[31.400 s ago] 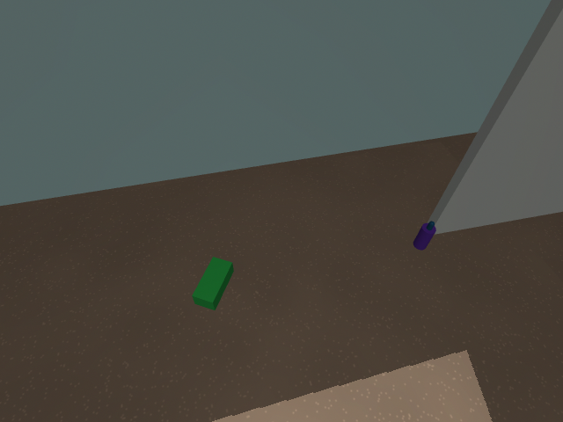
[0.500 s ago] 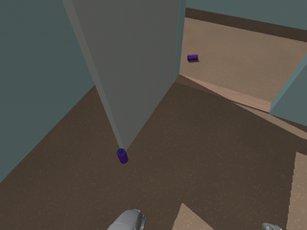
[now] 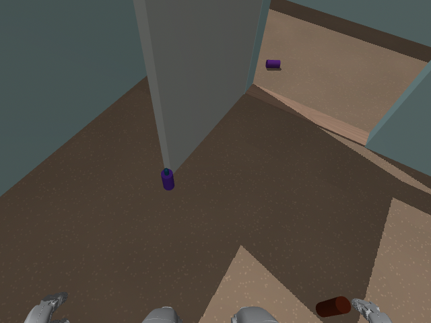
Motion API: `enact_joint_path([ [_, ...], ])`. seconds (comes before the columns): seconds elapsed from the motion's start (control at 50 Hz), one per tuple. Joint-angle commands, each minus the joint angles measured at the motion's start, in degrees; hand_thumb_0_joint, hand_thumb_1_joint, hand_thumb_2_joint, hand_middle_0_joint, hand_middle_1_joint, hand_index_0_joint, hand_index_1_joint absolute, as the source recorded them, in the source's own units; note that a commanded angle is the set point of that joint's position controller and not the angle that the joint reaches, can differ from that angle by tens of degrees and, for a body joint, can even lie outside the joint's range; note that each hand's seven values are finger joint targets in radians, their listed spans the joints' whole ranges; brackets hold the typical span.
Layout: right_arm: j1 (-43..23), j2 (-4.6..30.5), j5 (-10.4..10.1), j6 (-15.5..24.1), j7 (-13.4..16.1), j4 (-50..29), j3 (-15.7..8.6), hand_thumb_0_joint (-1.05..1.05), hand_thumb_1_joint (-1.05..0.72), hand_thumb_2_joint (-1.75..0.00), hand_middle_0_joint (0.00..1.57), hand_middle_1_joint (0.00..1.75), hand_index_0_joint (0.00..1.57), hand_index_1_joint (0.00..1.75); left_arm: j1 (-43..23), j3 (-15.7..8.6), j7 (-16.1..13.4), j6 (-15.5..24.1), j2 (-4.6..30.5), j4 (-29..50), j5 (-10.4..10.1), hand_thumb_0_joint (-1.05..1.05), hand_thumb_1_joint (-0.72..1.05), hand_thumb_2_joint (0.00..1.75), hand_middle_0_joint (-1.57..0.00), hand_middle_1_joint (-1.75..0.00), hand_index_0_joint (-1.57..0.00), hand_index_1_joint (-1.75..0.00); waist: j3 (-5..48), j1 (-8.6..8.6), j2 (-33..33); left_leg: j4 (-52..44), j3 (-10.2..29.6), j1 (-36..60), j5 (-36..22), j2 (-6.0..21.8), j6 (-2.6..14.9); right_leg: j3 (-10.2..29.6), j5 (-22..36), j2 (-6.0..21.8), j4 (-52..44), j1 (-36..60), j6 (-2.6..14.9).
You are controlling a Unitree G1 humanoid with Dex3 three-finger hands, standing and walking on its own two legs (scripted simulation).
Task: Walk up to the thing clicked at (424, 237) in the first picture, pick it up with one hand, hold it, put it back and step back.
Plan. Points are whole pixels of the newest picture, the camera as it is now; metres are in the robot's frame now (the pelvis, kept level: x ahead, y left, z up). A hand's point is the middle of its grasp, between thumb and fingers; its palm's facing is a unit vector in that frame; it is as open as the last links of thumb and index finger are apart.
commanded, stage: step back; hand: left
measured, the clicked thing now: (167, 177) +0.76 +0.23 -0.68
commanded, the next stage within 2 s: stand in 1.84 s
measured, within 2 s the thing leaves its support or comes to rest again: neither
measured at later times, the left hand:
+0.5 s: hand out of the picture -0.06 +0.27 -0.15, palm faces +0.05 -0.90 -0.43, open 7.4 cm
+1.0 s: hand out of the picture -0.24 +0.23 -0.13, palm faces +0.01 -0.90 -0.44, open 7.4 cm
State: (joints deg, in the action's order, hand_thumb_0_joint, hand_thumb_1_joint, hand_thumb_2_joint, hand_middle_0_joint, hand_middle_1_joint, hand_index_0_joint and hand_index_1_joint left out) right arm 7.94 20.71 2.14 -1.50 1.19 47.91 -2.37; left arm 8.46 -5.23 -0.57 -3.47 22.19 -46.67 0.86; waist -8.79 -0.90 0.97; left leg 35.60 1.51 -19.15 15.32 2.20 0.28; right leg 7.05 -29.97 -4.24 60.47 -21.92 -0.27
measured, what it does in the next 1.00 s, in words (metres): walks backwards: right foot, then left foot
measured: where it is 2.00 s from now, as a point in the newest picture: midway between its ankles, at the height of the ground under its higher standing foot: outside the picture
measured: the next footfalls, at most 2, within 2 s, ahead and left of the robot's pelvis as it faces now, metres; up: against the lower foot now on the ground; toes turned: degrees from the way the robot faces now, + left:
right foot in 0.08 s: -0.02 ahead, -0.15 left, +0.00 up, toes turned +2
left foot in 0.42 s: -0.13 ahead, +0.11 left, +0.00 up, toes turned +0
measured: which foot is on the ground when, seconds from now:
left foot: down 0.00-0.12, up 0.14-0.40, down 0.42-0.80, up 0.82-1.00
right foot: up 0.00-0.06, down 0.08-0.46, up 0.48-0.74, down 0.76-1.00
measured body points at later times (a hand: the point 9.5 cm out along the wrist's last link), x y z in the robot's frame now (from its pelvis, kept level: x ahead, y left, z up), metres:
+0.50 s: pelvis -0.17 -0.02 -0.01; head -0.10 -0.01 +0.43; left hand -0.06 +0.31 -0.13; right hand -0.07 -0.32 -0.14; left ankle -0.17 +0.10 -0.73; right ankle -0.08 -0.14 -0.71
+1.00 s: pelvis -0.29 -0.04 +0.00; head -0.27 -0.08 +0.45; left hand -0.24 +0.27 -0.10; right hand -0.22 -0.36 -0.14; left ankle -0.28 +0.12 -0.69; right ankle -0.30 -0.16 -0.73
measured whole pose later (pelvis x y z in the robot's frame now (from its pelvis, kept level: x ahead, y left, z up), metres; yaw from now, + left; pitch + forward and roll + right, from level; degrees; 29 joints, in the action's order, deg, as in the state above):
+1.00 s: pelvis -0.29 -0.04 +0.00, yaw +0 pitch -2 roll +1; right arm 12.4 23.9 1.5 -3.0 -0.4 54.6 -3.7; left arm 14.6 -3.6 -0.2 1.2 19.5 -55.0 2.8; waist -3.7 -1.3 -3.6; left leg 49.2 7.1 -21.1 24.2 -1.5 -0.8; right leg 1.0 -20.3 0.4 34.4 -12.5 0.9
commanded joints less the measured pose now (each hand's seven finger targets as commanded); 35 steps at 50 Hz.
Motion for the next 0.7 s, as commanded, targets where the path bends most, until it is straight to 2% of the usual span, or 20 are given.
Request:
enact_joint_path([
  [0.0, 0.6, 15.63, -0.37, 0.43, 0.67, -4.07, -4.44, 0.0, -0.9, -0.9, 0.2, 0.3, 0.2, 0.3, 2.93, -2.08, -0.65, 2.58, 8.44, 3.07, 0.21, 0.0, 0.9, 0.9, -0.2, -0.3, -0.2, -0.3, 12.12, 1.32, -12.59, -2.28, 9.38, 14.05, -26.61, 10.43, 12.0, -4.43, 4.64, 3.28, -23.44, 0.91, -0.57],
  [0.04, -1.99, 15.75, -1.38, -0.64, 0.29, -4.76, -4.2, 0.0, -0.9, -0.9, 0.2, 0.3, 0.2, 0.3, 7.18, -2.01, -0.88, 3.44, 8.26, 0.37, 0.66, 0.0, 0.9, 0.9, -0.2, -0.3, -0.2, -0.3, 14.67, -0.76, -10.37, 4.09, 6.2, 11.01, -23.23, 7.6, 8.84, -7.52, 19.82, 2.05, -40.61, 9.59, 0.02],
  [0.06, -2.28, 14.0, -1.93, -0.9, 0.09, -5.0, -3.56, 0.0, -0.9, -0.9, 0.2, 0.3, 0.2, 0.3, 6.8, -2.61, -1.02, 3.75, 10.66, -0.16, 1.18, 0.0, 0.9, 0.9, -0.2, -0.3, -0.2, -0.3, 15.01, -0.54, -7.83, 5.31, 5.76, 4.06, -15.91, 5.5, 6.43, -3.25, 24.33, 3.55, -38.24, 15.17, 1.16],
  [0.08, -1.38, 11.7, -2.2, -0.87, 0.02, -5.61, -2.86, 0.0, -0.9, -0.9, 0.2, 0.3, 0.2, 0.3, 6.4, -3.55, -0.92, 3.96, 14.32, 0.44, 1.73, 0.0, 0.9, 0.9, -0.2, -0.3, -0.2, -0.3, 14.48, -0.11, 1.89, 11.08, 4.87, -7.27, -2.94, -0.03, 3.42, 9.55, 28.03, 11.46, -36.75, 19.18, 3.95],
  [0.1, -2.95, 10.52, -2.16, -1.0, 0.66, -6.52, -2.75, 0.0, -0.9, -0.9, 0.2, 0.3, 0.2, 0.3, 4.09, -4.65, -0.59, 3.51, 19.11, 1.95, 1.26, 0.0, 0.9, 0.9, -0.2, -0.3, -0.2, -0.3, 12.28, -1.91, 11.65, 21.73, 3.21, -10.8, 18.11, -7.26, 0.92, 19.82, 31.95, 22.93, -38.64, 11.15, 13.33],
  [0.12, -2.71, 12.76, -2.19, -1.34, 1.24, -6.07, -4.07, 0.0, -0.9, -0.9, 0.2, 0.3, 0.2, 0.3, -0.31, -4.95, -0.95, 3.79, 22.41, 4.06, 1.65, 0.0, 0.9, 0.9, -0.2, -0.3, -0.2, -0.3, 9.14, -2.05, 15.64, 32.43, 8.27, -5.69, 22.02, -4.79, 0.28, 27.63, 31.57, 28.96, -41.27, -1.97, 18.23],
  [0.14, -1.94, 14.43, -2.12, -1.19, 0.92, -4.97, -4.62, 0.0, -0.9, -0.9, 0.2, 0.3, 0.2, 0.3, -1.58, -4.34, -1.13, 3.68, 19.7, 4.23, 1.61, 0.0, 0.9, 0.9, -0.2, -0.3, -0.2, -0.3, 6.83, -0.57, 11.63, 34.11, 10.09, -3.55, 19.6, -3.98, 0.48, 23.65, 29.8, 26.92, -40.86, -4.93, 17.09],
  [0.18, 0.01, 13.94, -2.64, -1.08, 0.5, -3.1, -3.91, 0.0, -0.9, -0.9, 0.2, 0.3, 0.2, 0.3, -3.86, -3.16, -1.31, 3.65, 14.88, 4.65, 1.39, 0.0, 0.9, 0.9, -0.2, -0.3, -0.2, -0.3, 6.76, 1.45, 5.61, 36.27, 8.61, -7.69, 14.35, -7.73, 0.29, 9.28, 37.85, 18.49, -34.41, 2.49, 13.23],
  [0.2, 0.21, 12.29, -2.67, -0.79, 0.66, -3.29, -3.33, 0.0, -0.9, -0.9, 0.2, 0.3, 0.2, 0.3, -3.08, -3.37, -1.44, 3.5, 14.12, 4.59, 1.74, 0.0, 0.9, 0.9, -0.2, -0.3, -0.2, -0.3, 7.76, 0.58, 6.42, 35.57, 7.63, -9.51, 13.77, -8.75, -0.13, 6.31, 41.44, 16.77, -32.27, 6.0, 12.15],
  [0.28, -1.06, 10.44, -2.04, -0.15, 1.05, -4.09, -2.22, 0.0, -0.9, -0.9, 0.2, 0.3, 0.2, 0.3, 3.06, -2.67, -1.99, 2.65, 12.9, 3.98, 1.85, 0.0, 0.9, 0.9, -0.2, -0.3, -0.2, -0.3, 9.67, -2.83, 8.6, 21.01, 4.51, -11.43, 15.27, -7.26, -1.64, 4.72, 45.55, 15.06, -29.6, 17.03, 11.23],
  [0.34, 2.4, 10.78, -1.06, 0.19, 0.88, -3.82, -2.89, 0.0, -0.9, -0.9, 0.2, 0.3, 0.2, 0.3, 1.09, -2.93, -2.44, 2.07, 13.96, 5.47, 1.47, 0.0, 0.9, 0.9, -0.2, -0.3, -0.2, -0.3, 12.93, -1.38, 12.45, 5.6, 2.32, -5.71, 14.04, -2.64, -0.75, 7.13, 46.51, 18.68, -26.76, 19.07, 11.44],
  [0.4, 6.73, 12.12, -0.21, 0.21, 0.44, -1.41, -4.29, 0.0, -0.9, -0.9, 0.2, 0.3, 0.2, 0.3, 0.44, -1.79, -1.84, 0.9, 13.16, 6.16, 0.41, 0.0, 0.9, 0.9, -0.2, -0.3, -0.2, -0.3, 15.23, 0.36, 8.78, -12.47, 0.28, 7.94, -5.7, -3.56, 0.73, 3.76, 38.08, 14.3, -20.01, 10.54, 6.69],
  [0.42, 6.43, 15.49, 0.63, 0.11, 0.46, -1.75, -5.39, 0.0, -0.9, -0.9, 0.2, 0.3, 0.2, 0.3, 0.72, -1.2, -1.67, 0.68, 11.22, 6.51, 0.24, 0.0, 0.9, 0.9, -0.2, -0.3, -0.2, -0.3, 15.48, 0.43, 0.67, -12.71, 12.29, 12.93, -10.83, 4.91, 3.91, 1.27, 24.25, 10.29, -14.53, -0.01, 3.88],
  [0.44, 2.62, 20.01, 0.9, -0.18, -0.09, -3.05, -5.83, 0.0, -0.9, -0.9, 0.2, 0.3, 0.2, 0.3, 1.16, -0.77, -1.9, 0.75, 9.41, 6.35, -0.19, 0.0, 0.9, 0.9, -0.2, -0.3, -0.2, -0.3, 13.68, -0.2, -12.44, -15.55, 24.85, 13.88, -16.01, 15.31, 10.18, -5.06, -1.66, 0.22, -4.91, -10.12, 1.75],
  [0.46, 2.28, 23.5, 0.42, -0.18, -0.49, -3.99, -6.34, 0.0, -0.9, -0.9, 0.2, 0.3, 0.2, 0.3, -3.2, -1.86, -2.82, 0.65, 11.96, 6.43, 0.29, 0.0, 0.9, 0.9, -0.2, -0.3, -0.2, -0.3, 13.02, 3.69, -15.59, -17.6, 30.63, 1.65, -14.25, 22.28, 17.91, -0.6, -10.11, 0.39, 5.96, -3.72, 0.8],
  [0.48, -1.02, 22.09, 0.32, 0.13, -0.08, -4.12, -6.27, 0.0, -0.9, -0.9, 0.2, 0.3, 0.2, 0.3, -2.7, -1.99, -2.69, 0.63, 13.25, 5.46, 0.37, 0.0, 0.9, 0.9, -0.2, -0.3, -0.2, -0.3, 10.2, 1.96, -14.19, -17.93, 29.78, -2.57, -12.16, 22.68, 18.67, 2.01, -7.36, 2.01, 10.71, -1.68, 1.17],
  [0.52, -5.34, 15.8, 0.95, 0.2, 0.15, -4.85, -4.14, 0.0, -0.9, -0.9, 0.2, 0.3, 0.2, 0.3, 0.26, -2.31, -1.67, 0.48, 12.01, 2.72, -0.47, 0.0, 0.9, 0.9, -0.2, -0.3, -0.2, -0.3, 8.39, -1.3, -8.08, -14.03, 14.0, -3.08, -16.66, 12.71, 13.49, 3.55, -0.76, -1.0, 14.64, -1.75, 1.37],
  [0.54, -6.75, 14.86, 0.73, 0.17, 0.23, -5.48, -3.78, 0.0, -0.9, -0.9, 0.2, 0.3, 0.2, 0.3, 3.38, -2.27, -1.39, 0.46, 12.16, 1.72, -0.62, 0.0, 0.9, 0.9, -0.2, -0.3, -0.2, -0.3, 7.48, -2.88, -7.87, -12.93, 10.68, -2.55, -16.92, 10.65, 11.89, 2.11, 1.22, -1.57, 15.11, -3.02, 1.2],
  [0.58, -5.13, 14.12, 0.41, -0.01, -0.16, -4.74, -3.73, 0.0, -0.9, -0.9, 0.2, 0.3, 0.2, 0.3, 3.88, -2.24, -0.97, 0.57, 11.27, 1.12, -0.28, 0.0, 0.9, 0.9, -0.2, -0.3, -0.2, -0.3, 6.24, -1.92, -8.86, -13.34, 10.43, -0.35, -12.19, 9.11, 11.35, 0.28, 1.91, -1.26, 10.08, -2.98, 0.23],
  [0.68, -0.18, 14.63, 0.23, -0.37, -0.69, -3.12, -4.42, 0.0, -0.9, -0.9, 0.2, 0.3, 0.2, 0.3, 4.55, -0.87, -0.52, 3.88, 9.69, -0.14, 0.26, 0.0, 0.9, 0.9, -0.2, -0.3, -0.2, -0.3, 12.77, 1.8, -12.73, -9.39, 10.59, 13.46, 0.66, 9.58, 11.54, -5.25, -0.57, 3.45, -25.22, 2.58, -0.3],
])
